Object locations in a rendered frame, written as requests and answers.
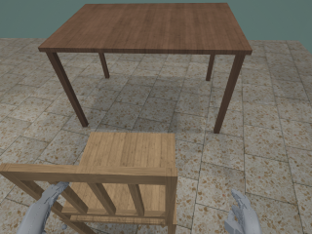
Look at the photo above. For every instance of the chair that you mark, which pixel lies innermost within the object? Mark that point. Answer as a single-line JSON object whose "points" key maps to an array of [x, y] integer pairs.
{"points": [[122, 178]]}

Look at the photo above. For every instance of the right robot hand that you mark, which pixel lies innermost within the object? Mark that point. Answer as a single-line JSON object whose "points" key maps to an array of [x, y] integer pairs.
{"points": [[248, 221]]}

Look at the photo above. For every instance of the table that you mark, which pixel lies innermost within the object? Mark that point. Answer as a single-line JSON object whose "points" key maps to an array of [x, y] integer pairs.
{"points": [[150, 28]]}

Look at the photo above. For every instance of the left robot hand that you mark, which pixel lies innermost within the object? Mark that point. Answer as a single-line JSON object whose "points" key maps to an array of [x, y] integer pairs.
{"points": [[35, 218]]}

